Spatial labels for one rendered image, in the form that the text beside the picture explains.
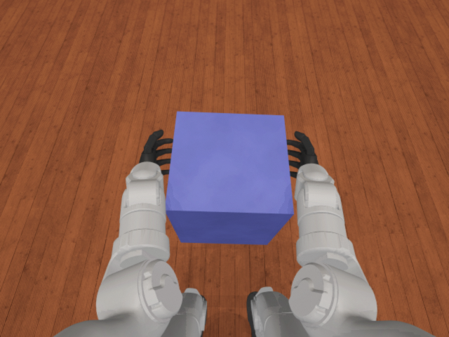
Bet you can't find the left robot forearm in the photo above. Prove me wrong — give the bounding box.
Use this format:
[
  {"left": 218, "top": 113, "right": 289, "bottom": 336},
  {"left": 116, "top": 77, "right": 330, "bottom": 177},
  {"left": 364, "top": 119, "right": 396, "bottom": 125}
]
[{"left": 96, "top": 161, "right": 170, "bottom": 315}]

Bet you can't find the robot right shin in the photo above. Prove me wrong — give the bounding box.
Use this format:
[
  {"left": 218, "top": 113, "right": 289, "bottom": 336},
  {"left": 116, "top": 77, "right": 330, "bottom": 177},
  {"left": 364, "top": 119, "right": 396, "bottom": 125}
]
[{"left": 255, "top": 286, "right": 273, "bottom": 337}]

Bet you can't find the robot left hand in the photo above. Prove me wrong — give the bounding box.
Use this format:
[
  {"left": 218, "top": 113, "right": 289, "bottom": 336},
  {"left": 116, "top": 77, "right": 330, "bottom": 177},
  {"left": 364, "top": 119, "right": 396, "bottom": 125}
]
[{"left": 139, "top": 130, "right": 173, "bottom": 175}]

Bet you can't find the right robot upper arm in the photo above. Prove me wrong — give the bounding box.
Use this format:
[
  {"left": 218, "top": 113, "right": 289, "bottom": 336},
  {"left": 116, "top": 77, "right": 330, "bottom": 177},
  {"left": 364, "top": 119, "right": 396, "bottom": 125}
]
[{"left": 288, "top": 262, "right": 435, "bottom": 337}]

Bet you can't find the robot right hand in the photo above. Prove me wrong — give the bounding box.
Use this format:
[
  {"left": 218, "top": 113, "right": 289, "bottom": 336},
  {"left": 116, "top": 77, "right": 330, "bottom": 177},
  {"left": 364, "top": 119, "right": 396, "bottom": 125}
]
[{"left": 286, "top": 131, "right": 319, "bottom": 178}]

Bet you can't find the robot right thigh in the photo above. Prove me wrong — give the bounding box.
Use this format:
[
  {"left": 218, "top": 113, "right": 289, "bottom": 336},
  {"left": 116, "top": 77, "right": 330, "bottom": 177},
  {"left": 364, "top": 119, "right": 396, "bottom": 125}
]
[{"left": 251, "top": 291, "right": 310, "bottom": 337}]

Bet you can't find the left robot upper arm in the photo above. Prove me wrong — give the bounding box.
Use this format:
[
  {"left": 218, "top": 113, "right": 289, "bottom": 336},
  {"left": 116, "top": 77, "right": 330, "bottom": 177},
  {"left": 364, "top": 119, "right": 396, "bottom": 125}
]
[{"left": 54, "top": 258, "right": 182, "bottom": 337}]

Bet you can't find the right robot forearm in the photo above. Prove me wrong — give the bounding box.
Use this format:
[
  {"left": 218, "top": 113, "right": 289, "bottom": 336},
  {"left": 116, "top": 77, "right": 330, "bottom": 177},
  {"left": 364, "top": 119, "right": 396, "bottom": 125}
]
[{"left": 294, "top": 164, "right": 368, "bottom": 283}]

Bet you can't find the carton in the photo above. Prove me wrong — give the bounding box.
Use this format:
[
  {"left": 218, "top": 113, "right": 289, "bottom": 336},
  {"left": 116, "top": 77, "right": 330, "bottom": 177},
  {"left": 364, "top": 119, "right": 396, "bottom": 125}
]
[{"left": 166, "top": 112, "right": 294, "bottom": 245}]

